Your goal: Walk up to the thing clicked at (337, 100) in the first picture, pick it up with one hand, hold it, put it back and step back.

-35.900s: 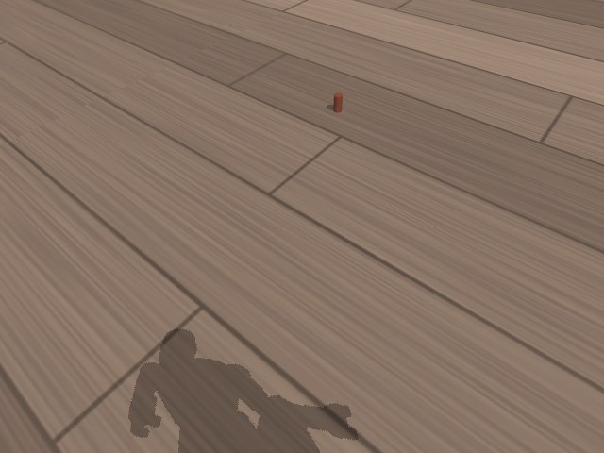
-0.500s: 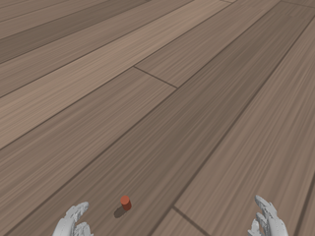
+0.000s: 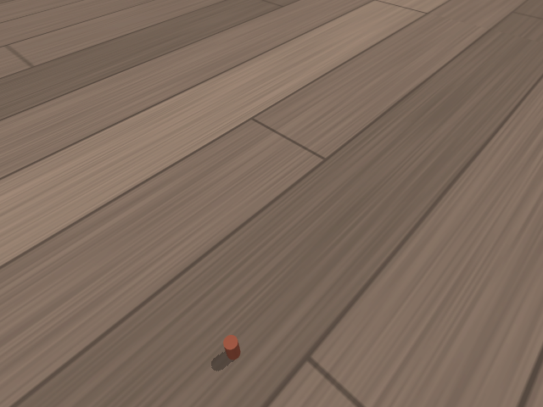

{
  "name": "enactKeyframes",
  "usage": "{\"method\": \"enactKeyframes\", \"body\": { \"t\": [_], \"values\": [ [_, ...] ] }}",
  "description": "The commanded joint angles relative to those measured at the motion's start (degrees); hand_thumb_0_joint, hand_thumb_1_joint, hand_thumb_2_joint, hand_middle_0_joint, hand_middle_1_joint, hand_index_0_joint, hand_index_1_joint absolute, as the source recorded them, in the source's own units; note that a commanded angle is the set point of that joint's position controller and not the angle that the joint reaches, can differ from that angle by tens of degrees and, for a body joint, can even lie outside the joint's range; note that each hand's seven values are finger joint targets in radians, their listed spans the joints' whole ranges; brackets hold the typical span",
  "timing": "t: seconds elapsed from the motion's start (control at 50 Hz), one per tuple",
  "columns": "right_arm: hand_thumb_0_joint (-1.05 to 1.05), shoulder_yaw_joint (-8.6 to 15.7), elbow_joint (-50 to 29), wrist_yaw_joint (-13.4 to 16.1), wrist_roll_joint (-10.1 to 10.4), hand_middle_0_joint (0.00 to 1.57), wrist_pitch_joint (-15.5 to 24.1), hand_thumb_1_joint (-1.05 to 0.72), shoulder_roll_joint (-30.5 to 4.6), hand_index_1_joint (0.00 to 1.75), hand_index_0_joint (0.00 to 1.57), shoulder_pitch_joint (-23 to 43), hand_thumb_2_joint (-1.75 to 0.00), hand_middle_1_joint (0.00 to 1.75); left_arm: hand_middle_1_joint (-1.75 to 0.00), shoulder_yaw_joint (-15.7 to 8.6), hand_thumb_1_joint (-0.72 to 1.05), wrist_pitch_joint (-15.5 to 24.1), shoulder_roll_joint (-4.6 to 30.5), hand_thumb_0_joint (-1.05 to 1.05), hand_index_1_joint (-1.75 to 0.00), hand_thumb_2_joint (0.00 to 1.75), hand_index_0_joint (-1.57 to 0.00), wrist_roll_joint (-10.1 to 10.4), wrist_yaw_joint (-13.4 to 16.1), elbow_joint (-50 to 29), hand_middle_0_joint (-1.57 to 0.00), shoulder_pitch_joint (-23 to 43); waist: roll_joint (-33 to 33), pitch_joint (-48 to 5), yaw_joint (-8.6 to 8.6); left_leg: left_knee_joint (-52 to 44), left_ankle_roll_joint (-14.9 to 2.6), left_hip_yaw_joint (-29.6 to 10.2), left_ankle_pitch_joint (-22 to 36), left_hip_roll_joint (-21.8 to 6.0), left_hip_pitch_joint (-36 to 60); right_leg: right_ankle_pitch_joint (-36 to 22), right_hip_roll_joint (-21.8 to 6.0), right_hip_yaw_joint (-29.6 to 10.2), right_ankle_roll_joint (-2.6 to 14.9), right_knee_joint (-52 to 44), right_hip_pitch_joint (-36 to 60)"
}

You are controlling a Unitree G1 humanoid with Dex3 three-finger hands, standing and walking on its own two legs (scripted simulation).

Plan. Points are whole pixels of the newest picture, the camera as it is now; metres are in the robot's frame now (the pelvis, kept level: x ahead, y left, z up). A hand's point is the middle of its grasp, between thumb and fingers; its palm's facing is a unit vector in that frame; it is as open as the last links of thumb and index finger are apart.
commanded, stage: stand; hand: left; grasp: from above
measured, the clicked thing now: (232, 347) +0.46 +0.20 -0.72
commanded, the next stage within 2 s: none
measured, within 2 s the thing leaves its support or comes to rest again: neither
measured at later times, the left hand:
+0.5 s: hand out of the picture +0.04 +0.24 -0.15, palm faces +0.03 -0.94 -0.34, open 7.4 cm
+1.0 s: hand out of the picture +0.06 +0.23 -0.15, palm faces +0.02 -0.94 -0.34, open 7.4 cm
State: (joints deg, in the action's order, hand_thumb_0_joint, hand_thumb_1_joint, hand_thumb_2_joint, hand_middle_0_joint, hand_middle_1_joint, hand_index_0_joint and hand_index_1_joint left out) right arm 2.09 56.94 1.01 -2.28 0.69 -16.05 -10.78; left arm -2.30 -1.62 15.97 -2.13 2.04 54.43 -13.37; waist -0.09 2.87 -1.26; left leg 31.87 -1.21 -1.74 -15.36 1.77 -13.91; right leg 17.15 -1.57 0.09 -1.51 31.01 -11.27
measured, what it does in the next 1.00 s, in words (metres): stands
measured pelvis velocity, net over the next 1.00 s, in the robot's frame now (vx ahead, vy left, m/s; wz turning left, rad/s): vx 0.00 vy -0.01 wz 0.01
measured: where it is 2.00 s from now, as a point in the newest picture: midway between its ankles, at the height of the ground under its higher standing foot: outside the picture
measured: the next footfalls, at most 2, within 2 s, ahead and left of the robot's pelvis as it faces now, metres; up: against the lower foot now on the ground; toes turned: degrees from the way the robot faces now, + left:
none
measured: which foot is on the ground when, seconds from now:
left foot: down 0.00-1.00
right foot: down 0.00-1.00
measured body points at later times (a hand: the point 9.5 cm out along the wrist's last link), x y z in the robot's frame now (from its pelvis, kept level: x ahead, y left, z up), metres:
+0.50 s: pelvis -0.01 -0.01 +0.01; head -0.01 -0.01 +0.46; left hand +0.04 +0.29 -0.13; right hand +0.07 -0.29 -0.13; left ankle +0.02 +0.11 -0.73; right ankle +0.00 -0.14 -0.73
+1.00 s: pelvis +0.00 -0.01 +0.02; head +0.01 -0.01 +0.46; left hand +0.06 +0.28 -0.12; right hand +0.07 -0.30 -0.13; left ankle +0.02 +0.11 -0.73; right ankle +0.00 -0.14 -0.73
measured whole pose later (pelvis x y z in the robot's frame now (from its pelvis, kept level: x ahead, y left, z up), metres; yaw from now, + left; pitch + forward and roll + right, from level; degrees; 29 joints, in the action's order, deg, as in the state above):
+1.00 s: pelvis +0.00 -0.01 +0.02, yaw +0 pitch -3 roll +0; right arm 0.7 65.5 0.7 -0.9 0.5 -18.1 -7.0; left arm -1.6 0.0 17.7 -1.3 1.0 66.5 -7.1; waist -0.8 4.1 -0.4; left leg 19.3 -0.2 -2.5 -9.2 0.9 -6.8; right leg 11.1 -0.9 0.8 -0.8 18.5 -4.1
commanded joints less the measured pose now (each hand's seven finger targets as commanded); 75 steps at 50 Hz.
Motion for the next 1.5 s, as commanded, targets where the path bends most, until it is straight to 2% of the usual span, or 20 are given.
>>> {"method": "enactKeyframes", "body": {
  "t": [0.0, 0.14, 0.18, 0.24, 0.34, 0.36, 0.48, 0.58, 0.7, 0.78, 0.8, 0.92, 1.04, 1.12, 1.24, 1.34, 1.36, 1.48],
  "values": [
    [0.0, 2.3, -2.0, 0.8, 0.5, 0.2, 1.0, -0.9, -11.0, 0.3, 0.2, 3.1, -0.9, 0.3, -0.3, -2.2, 0.9, 2.6, 10.1, 0.0, -0.3, 0.9, -0.2, 0.2, 0.5, -1.1, -0.2, 2.8, -1.3, -1.6, 0.56, -11.1, -1.1, -7.8, 3.3, -6.1, 2.5, -5.7, -3.4, -3.8, 2.46, -8.8, 1.5],
    [0.0, 2.0, 1.2, 0.9, 0.8, 0.2, 1.0, -0.9, -10.9, 0.3, 0.2, 3.9, -0.9, 0.3, -0.3, -1.8, 0.9, 2.9, 10.9, 0.0, -0.3, 0.9, -0.2, 0.4, 0.6, 3.3, -0.2, 3.9, 0.2, -1.7, 0.53, -12.6, -0.61, -6.5, 10.0, -6.3, 6.3, -8.9, -4.5, -4.2, 1.97, -12.6, 3.8],
    [0.0, 1.9, 1.8, 0.8, 0.9, 0.2, 0.8, -0.9, -11.0, 0.3, 0.2, 4.2, -0.9, 0.3, -0.3, -1.7, 0.9, 2.9, 10.8, 0.0, -0.3, 0.9, -0.2, 0.3, 0.6, 4.1, -0.2, 4.1, -0.2, -1.4, 0.52, -13.0, -0.56, -6.5, 9.3, -6.3, 6.1, -8.6, -4.5, -4.0, 1.82, -13.3, 4.1],
    [0.0, 1.7, 2.6, 0.7, 0.9, 0.2, 0.5, -0.9, -11.1, 0.3, 0.2, 4.7, -0.9, 0.3, -0.3, -1.6, 0.9, 2.7, 11.0, 0.0, -0.3, 0.9, -0.2, 0.3, 0.6, 5.6, -0.2, 4.3, 0.1, 0.3, 0.49, -14.8, -0.48, -7.0, 5.0, -6.5, 5.0, -6.4, -4.4, -3.8, 1.66, -14.1, 4.4],
    [0.0, 1.5, 3.6, 0.7, 1.0, 0.2, 0.7, -0.9, -11.7, 0.3, 0.2, 4.9, -0.9, 0.3, -0.3, -1.6, 0.9, 2.8, 11.7, 0.0, -0.3, 0.9, -0.2, 0.5, 0.4, 6.4, -0.2, 5.6, 0.0, -1.1, 0.58, -15.4, -0.55, -6.9, 7.3, -6.8, 5.5, -8.5, -4.9, -4.1, 1.84, -14.6, 6.1],
    [0.0, 1.4, 3.9, 0.6, 1.1, 0.2, 0.7, -0.9, -11.4, 0.3, 0.2, 5.2, -0.9, 0.3, -0.3, -1.5, 0.9, 2.8, 11.6, 0.0, -0.3, 0.9, -0.2, 0.5, 0.3, 6.9, -0.2, 5.1, -0.2, -0.2, 0.35, -15.8, -0.17, -6.9, 7.2, -6.7, 5.7, -7.5, -4.7, -3.9, 1.77, -14.6, 5.4],
    [0.0, 1.2, 4.4, 0.5, 1.0, 0.2, 0.5, -0.9, -12.2, 0.3, 0.2, 6.0, -0.9, 0.3, -0.3, -1.4, 0.9, 2.7, 12.2, 0.0, -0.3, 0.9, -0.2, 0.5, 0.1, 7.9, -0.2, 6.0, -0.7, 0.1, 0.34, -16.5, -0.27, -7.1, 4.3, -6.9, 5.0, -5.3, -4.8, -3.9, 1.94, -15.6, 5.3],
    [0.0, 1.1, 4.8, 0.4, 1.1, 0.2, 0.7, -0.9, -12.5, 0.3, 0.2, 5.9, -0.9, 0.3, -0.3, -1.5, 0.9, 2.8, 12.7, 0.0, -0.3, 0.9, -0.2, 0.7, -0.1, 8.3, -0.2, 6.4, -0.4, -1.3, 0.47, -16.1, -0.5, -6.8, 6.2, -7.2, 5.9, -7.3, -5.3, -4.4, 2.17, -15.8, 5.8],
    [0.0, 0.8, 5.1, 0.4, 1.1, 0.2, 0.7, -0.9, -12.7, 0.3, 0.2, 5.8, -0.9, 0.3, -0.3, -1.6, 0.9, 2.8, 13.3, 0.0, -0.3, 0.9, -0.2, 0.9, -0.2, 8.6, -0.2, 7.5, -0.2, -0.9, 0.74, -16.3, -0.32, -6.7, 6.5, -7.3, 5.7, -7.0, -5.3, -4.5, 2.25, -15.8, 5.7],
    [0.0, 0.7, 5.1, 0.3, 1.2, 0.2, 0.9, -0.9, -13.1, 0.3, 0.2, 6.0, -0.9, 0.3, -0.3, -1.4, 0.9, 3.0, 13.0, 0.0, -0.3, 0.9, -0.2, 0.9, -0.3, 8.7, -0.2, 7.5, 0.2, -2.2, 0.65, -15.4, -0.53, -6.4, 10.3, -7.6, 7.3, -9.1, -5.5, -4.5, 2.16, -16.2, 6.2],
    [0.0, 0.5, 5.4, 0.3, 1.2, 0.2, 0.8, -0.9, -12.9, 0.3, 0.2, 5.3, -0.9, 0.3, -0.3, -1.4, 0.9, 3.1, 13.2, 0.0, -0.3, 0.9, -0.2, 1.0, -0.4, 8.9, -0.2, 7.7, 0.4, -1.7, 1.04, -15.7, -0.47, -6.4, 9.8, -7.5, 6.9, -9.0, -5.4, -4.6, 2.07, -16.4, 6.0],
    [0.0, 0.4, 5.3, 0.3, 1.3, 0.2, 0.7, -0.9, -13.2, 0.3, 0.2, 6.4, -0.9, 0.3, -0.3, -1.3, 0.9, 2.9, 13.1, 0.0, -0.3, 0.9, -0.2, 0.9, -0.5, 9.1, -0.2, 7.8, 0.4, -1.1, 0.72, -16.2, -0.38, -6.7, 8.6, -7.6, 6.4, -7.5, -5.2, -4.1, 2.12, -16.4, 5.9],
    [0.0, 0.3, 5.7, 0.5, 1.3, 0.2, 1.1, -0.9, -13.4, 0.3, 0.2, 5.9, -0.9, 0.3, -0.3, -1.4, 0.9, 3.0, 13.1, 0.0, -0.3, 0.9, -0.2, 1.2, -0.6, 9.0, -0.2, 7.9, -0.4, -3.8, 0.71, -14.9, -0.51, -6.1, 16.1, -8.2, 8.5, -13.8, -5.7, -4.3, 2.26, -15.4, 7.8],
    [0.0, 0.1, 5.8, 0.5, 1.3, 0.2, 1.1, -0.9, -13.6, 0.3, 0.2, 6.1, -0.9, 0.3, -0.3, -1.5, 0.9, 2.9, 13.4, 0.0, -0.3, 0.9, -0.2, 1.3, -0.7, 8.7, -0.2, 8.6, -0.6, -2.9, 0.87, -15.5, -0.28, -5.9, 14.5, -7.9, 7.6, -12.9, -5.5, -4.2, 2.1, -15.8, 7.5],
    [0.0, 0.1, 5.6, 0.5, 1.4, 0.2, 1.1, -0.9, -14.0, 0.3, 0.2, 6.2, -0.9, 0.3, -0.3, -1.6, 0.9, 3.0, 13.8, 0.0, -0.3, 0.9, -0.2, 1.3, -0.7, 8.6, -0.2, 9.0, -0.1, -3.6, 0.94, -15.3, -0.38, -5.9, 16.4, -8.2, 8.1, -14.4, -5.8, -4.2, 2.08, -15.6, 8.2],
    [0.0, 0.2, 5.2, 0.3, 1.4, 0.2, 1.1, -0.9, -14.2, 0.3, 0.2, 6.9, -0.9, 0.3, -0.3, -1.4, 0.9, 3.0, 13.6, 0.0, -0.3, 0.9, -0.2, 1.2, -0.8, 8.3, -0.2, 9.4, 0.3, -2.4, 1.14, -15.6, -0.09, -6.1, 13.5, -8.1, 7.6, -10.9, -5.6, -4.1, 1.93, -16.6, 6.9],
    [0.0, 0.3, 5.2, 0.4, 1.3, 0.2, 1.1, -0.9, -14.5, 0.3, 0.2, 6.9, -0.9, 0.3, -0.3, -1.5, 0.9, 3.1, 14.0, 0.0, -0.3, 0.9, -0.2, 1.2, -0.7, 8.0, -0.2, 9.9, 0.2, -3.4, 1.14, -15.3, -0.36, -5.9, 14.7, -8.4, 7.8, -12.8, -5.9, -4.4, 2.17, -16.2, 7.8],
    [0.0, 0.2, 5.2, 0.3, 1.4, 0.2, 1.3, -0.9, -14.5, 0.3, 0.2, 7.2, -0.9, 0.3, -0.3, -1.4, 0.9, 3.2, 14.1, 0.0, -0.3, 0.9, -0.2, 1.3, -0.8, 7.9, -0.2, 9.3, -0.4, -4.9, 0.85, -14.8, -0.2, -5.8, 17.9, -8.6, 9.2, -15.7, -6.0, -4.0, 2.29, -15.4, 8.4]
  ]
}}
